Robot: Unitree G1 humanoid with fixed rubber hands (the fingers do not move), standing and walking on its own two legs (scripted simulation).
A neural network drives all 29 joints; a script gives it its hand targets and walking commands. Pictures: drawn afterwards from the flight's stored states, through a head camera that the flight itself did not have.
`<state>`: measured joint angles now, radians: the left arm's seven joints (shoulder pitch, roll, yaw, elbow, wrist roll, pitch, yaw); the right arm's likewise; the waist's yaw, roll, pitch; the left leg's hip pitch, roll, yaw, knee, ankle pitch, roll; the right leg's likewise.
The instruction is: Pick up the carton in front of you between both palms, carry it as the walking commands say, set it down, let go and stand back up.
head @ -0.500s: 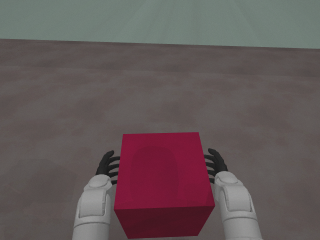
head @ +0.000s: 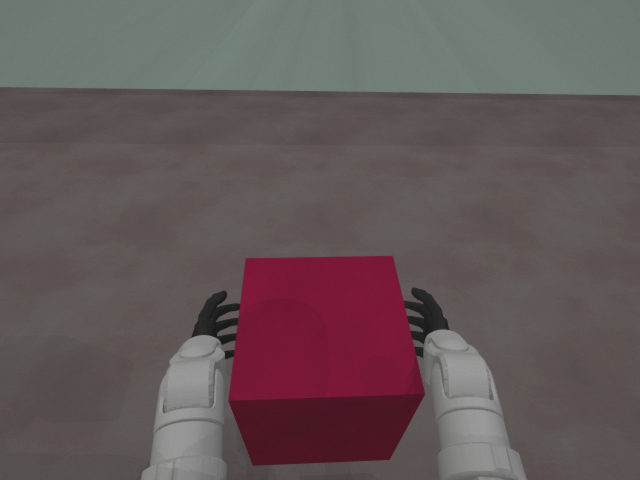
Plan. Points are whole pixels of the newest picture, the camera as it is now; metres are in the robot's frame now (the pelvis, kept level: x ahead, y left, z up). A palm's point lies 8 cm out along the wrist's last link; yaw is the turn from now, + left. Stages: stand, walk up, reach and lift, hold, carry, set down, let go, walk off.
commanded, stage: set down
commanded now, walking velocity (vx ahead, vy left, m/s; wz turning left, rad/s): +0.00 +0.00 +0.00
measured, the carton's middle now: (320, 363) +0.31 +0.01 -0.04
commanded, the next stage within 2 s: none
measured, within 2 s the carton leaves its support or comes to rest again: neither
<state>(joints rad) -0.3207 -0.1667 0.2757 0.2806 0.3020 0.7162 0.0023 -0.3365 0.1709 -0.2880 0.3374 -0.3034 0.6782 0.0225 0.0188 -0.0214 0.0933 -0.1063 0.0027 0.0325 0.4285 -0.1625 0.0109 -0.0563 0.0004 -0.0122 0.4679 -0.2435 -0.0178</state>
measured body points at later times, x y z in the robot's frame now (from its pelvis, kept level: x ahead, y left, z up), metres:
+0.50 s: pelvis -0.02 +0.00 -0.06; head +0.18 +0.00 +0.34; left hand +0.38 +0.15 -0.14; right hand +0.38 -0.15 -0.14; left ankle +0.07 +0.11 -0.74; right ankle +0.02 -0.11 -0.74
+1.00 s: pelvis -0.03 -0.01 -0.18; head +0.24 -0.01 +0.18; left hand +0.43 +0.16 -0.28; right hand +0.45 -0.14 -0.28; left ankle +0.07 +0.11 -0.74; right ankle +0.02 -0.11 -0.74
